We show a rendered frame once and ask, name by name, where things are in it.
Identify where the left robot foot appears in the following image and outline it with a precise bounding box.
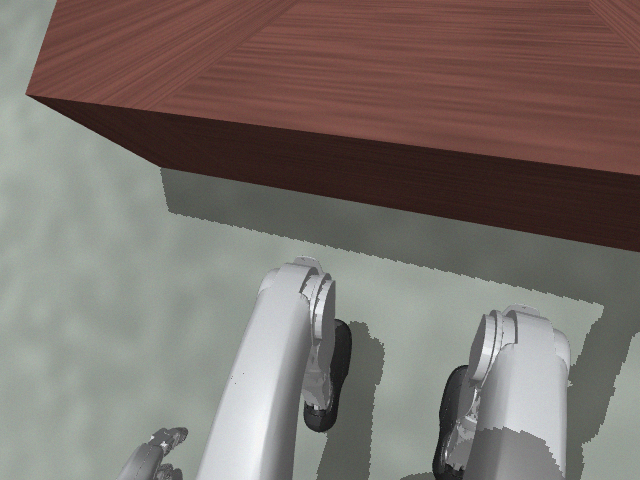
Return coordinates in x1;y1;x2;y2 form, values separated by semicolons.
304;319;352;432

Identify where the left robot hand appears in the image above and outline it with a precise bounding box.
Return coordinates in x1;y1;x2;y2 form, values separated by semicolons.
116;427;188;480

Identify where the right robot foot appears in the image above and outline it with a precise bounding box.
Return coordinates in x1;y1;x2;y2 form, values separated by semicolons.
432;365;468;480

